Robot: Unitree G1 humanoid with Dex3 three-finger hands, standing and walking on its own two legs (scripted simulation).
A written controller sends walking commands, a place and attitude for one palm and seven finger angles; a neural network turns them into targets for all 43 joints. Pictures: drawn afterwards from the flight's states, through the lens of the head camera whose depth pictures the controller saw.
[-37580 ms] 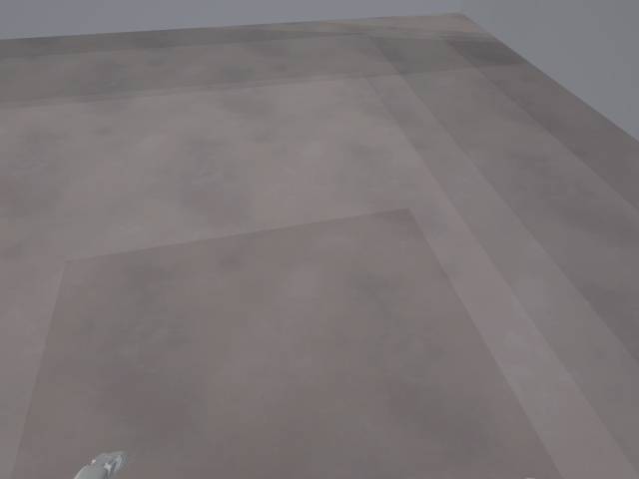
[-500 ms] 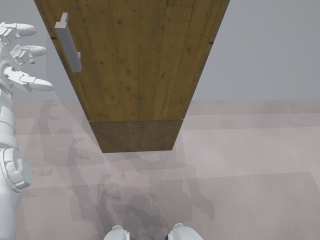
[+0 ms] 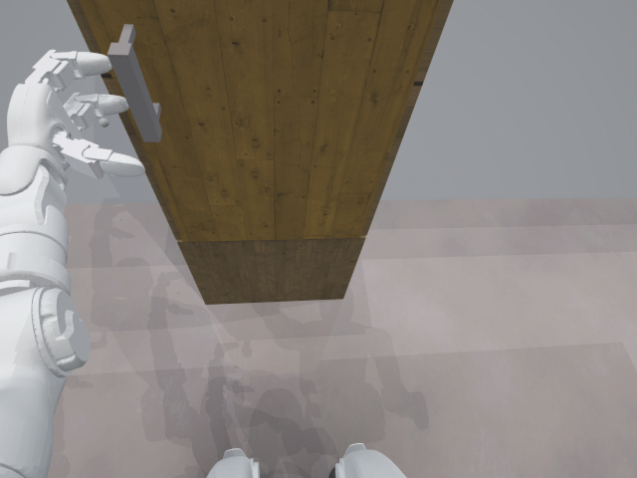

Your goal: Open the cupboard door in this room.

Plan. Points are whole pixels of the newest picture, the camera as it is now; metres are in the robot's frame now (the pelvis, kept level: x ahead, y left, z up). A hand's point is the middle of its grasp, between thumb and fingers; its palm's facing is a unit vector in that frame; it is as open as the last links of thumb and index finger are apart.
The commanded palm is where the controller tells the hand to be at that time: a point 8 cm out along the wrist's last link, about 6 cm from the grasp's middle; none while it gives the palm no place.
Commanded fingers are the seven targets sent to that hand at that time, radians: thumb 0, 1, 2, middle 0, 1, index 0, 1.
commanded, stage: slide the fingers in behind the handle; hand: left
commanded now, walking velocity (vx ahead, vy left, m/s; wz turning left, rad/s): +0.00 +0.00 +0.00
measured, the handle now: (141, 86) +0.57 +0.18 +0.13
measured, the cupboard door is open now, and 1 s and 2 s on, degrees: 0 0 2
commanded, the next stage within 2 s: close the thumb around the handle in 1.04 s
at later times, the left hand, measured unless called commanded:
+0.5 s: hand (135, 124) +0.51 +0.18 +0.12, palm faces -0.02 -1.00 +0.02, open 14.0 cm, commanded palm +0.49 +0.22 +0.12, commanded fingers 0.00 -0.50 0.30 -0.30 -1.20 -0.30 -1.20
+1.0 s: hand (142, 118) +0.52 +0.17 +0.13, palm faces +0.01 -1.00 +0.01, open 14.0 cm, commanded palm +0.49 +0.22 +0.12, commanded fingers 0.00 -0.50 0.30 -0.30 -1.20 -0.30 -1.20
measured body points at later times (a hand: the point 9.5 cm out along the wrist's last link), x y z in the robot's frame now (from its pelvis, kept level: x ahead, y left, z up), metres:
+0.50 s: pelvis +0.00 +0.00 +0.00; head +0.10 +0.02 +0.44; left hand +0.51 +0.23 +0.13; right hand +0.01 -0.27 -0.11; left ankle +0.01 +0.11 -0.69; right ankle +0.00 -0.13 -0.69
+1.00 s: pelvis +0.01 -0.01 +0.00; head +0.10 +0.01 +0.44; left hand +0.51 +0.23 +0.13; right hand -0.01 -0.27 -0.11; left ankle +0.01 +0.11 -0.69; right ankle +0.00 -0.13 -0.69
